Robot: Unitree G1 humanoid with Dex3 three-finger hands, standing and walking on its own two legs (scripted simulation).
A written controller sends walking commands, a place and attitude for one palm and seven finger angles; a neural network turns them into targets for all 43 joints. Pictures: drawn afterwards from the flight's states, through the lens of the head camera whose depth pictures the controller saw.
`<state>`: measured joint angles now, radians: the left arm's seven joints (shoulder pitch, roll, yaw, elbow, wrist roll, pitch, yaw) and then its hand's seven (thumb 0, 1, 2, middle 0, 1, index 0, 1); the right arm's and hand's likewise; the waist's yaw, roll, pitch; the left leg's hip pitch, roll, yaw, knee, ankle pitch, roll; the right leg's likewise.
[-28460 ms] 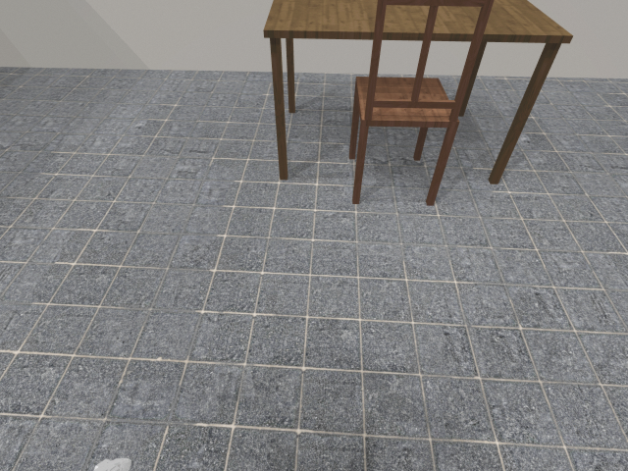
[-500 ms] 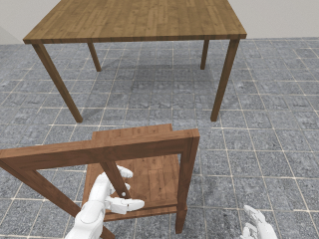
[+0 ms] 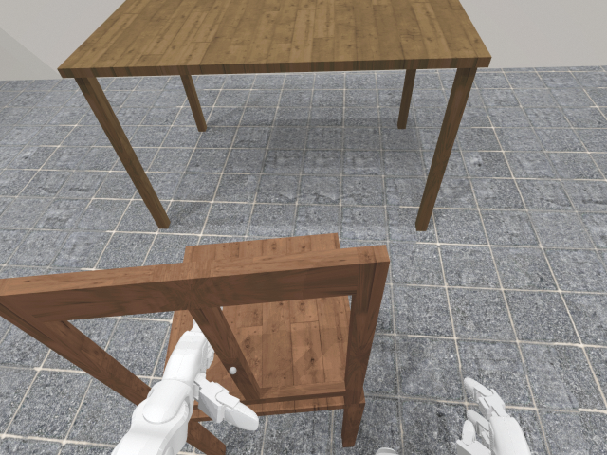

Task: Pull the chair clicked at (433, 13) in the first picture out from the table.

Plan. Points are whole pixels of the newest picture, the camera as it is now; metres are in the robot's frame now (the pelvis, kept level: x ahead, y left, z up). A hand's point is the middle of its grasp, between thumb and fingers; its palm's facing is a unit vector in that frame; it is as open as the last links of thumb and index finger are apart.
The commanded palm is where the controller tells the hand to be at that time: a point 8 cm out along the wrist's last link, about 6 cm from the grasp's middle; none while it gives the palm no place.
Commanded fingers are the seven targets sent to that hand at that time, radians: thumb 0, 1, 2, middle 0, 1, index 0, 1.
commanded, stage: draw the fingers out of the gap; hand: left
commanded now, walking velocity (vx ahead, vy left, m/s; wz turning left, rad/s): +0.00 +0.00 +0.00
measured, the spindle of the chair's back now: (233, 359) +0.26 +0.11 -0.03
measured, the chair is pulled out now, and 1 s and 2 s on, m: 0.64 0.64 0.64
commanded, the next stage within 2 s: draw the hand back to the body in 0.78 s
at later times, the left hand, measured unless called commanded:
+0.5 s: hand (217, 427) +0.18 +0.12 -0.02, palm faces -0.10 -0.99 -0.13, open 17.5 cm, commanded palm +0.16 +0.17 -0.01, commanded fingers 0.00 -0.55 0.20 0.00 0.00 0.00 0.00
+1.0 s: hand out of the picture +0.13 +0.12 +0.00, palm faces +0.00 -1.00 -0.03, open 17.5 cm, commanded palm +0.10 +0.18 +0.01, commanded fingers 0.00 -0.55 0.20 0.00 0.00 0.00 0.00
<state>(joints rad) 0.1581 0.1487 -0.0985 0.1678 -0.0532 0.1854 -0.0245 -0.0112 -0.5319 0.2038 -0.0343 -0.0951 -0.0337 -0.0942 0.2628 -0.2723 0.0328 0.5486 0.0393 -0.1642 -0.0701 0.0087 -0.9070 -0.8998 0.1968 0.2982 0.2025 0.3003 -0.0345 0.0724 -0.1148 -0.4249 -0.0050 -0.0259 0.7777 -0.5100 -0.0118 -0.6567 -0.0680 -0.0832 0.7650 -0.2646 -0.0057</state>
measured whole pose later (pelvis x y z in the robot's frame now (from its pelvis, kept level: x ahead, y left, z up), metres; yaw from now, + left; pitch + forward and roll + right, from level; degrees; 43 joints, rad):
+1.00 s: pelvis +0.00 +0.02 -0.03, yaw +0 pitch +12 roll -1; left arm 0.83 0.14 -0.18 -0.39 -0.05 0.02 0.01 -0.01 -0.53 0.20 -0.01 0.00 -0.01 0.00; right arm 0.28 -0.21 0.01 0.42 0.04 -0.21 -0.09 0.01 -0.91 -0.90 0.20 0.30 0.20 0.30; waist 0.00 0.05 -0.18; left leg -0.59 -0.01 -0.04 1.01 -0.63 0.01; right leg -0.80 -0.08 -0.08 0.96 -0.36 0.01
